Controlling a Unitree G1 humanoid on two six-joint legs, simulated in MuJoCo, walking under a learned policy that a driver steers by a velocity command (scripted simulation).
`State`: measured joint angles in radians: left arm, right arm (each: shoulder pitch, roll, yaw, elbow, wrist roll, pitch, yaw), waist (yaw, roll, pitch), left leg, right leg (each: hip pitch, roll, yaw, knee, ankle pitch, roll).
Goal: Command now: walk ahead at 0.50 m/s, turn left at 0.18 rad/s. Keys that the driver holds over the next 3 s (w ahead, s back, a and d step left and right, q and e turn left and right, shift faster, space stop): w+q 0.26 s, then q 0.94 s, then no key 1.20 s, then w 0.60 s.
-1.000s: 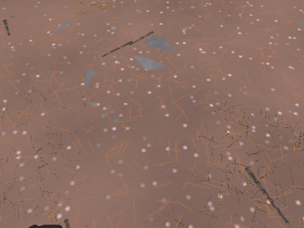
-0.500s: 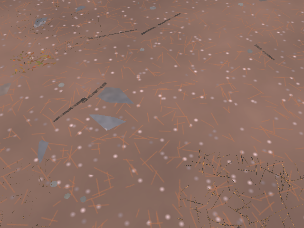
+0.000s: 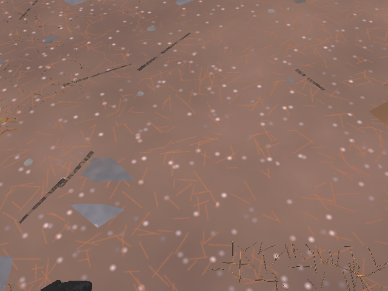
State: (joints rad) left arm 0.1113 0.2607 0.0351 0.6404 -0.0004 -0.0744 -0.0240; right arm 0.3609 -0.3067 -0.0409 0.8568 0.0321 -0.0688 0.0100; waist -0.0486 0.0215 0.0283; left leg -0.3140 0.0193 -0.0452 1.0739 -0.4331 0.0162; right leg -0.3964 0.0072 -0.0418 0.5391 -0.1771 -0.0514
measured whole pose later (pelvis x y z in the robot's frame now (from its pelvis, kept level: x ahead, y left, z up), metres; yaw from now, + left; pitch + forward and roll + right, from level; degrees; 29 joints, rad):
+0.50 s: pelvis +0.24 +0.04 -0.01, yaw +15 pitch +2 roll -1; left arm 0.25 0.29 0.05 0.79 0.00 -0.05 0.02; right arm 0.09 -0.29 -0.06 0.65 -0.01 -0.03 0.04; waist 0.03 0.01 0.08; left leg -0.51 -0.05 0.02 0.60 -0.12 0.09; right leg -0.26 -0.01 -0.05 1.14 -0.55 0.05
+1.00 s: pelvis +0.35 +0.02 +0.00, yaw +33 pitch +2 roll +0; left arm 0.17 0.27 0.05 0.71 0.03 -0.01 0.03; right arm 0.17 -0.34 -0.09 0.62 0.01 0.05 -0.02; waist 0.00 0.04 0.02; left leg -0.53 -0.13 -0.14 1.02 -0.47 -0.03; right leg -0.32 0.00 0.03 0.51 -0.23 0.00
